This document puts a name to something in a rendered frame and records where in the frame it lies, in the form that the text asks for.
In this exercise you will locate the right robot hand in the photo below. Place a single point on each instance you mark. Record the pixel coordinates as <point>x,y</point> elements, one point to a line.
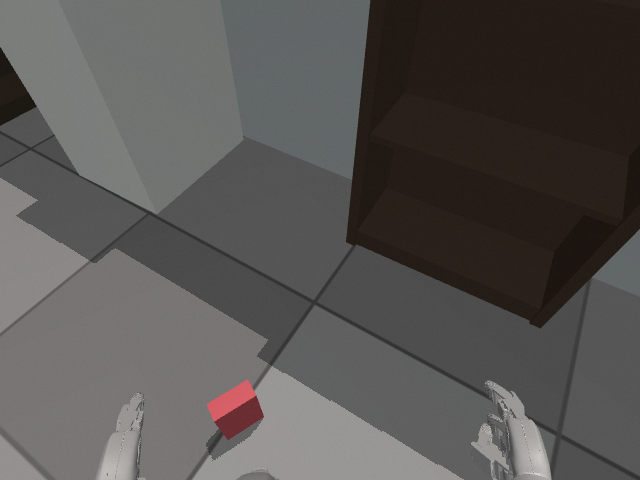
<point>523,451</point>

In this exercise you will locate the bookshelf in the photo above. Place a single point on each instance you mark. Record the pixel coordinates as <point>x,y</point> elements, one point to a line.
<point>14,98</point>
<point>498,144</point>

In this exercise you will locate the carton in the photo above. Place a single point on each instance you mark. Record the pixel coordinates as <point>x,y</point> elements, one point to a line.
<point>236,410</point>

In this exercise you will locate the left robot hand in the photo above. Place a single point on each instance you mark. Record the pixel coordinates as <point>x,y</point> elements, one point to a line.
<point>120,457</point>

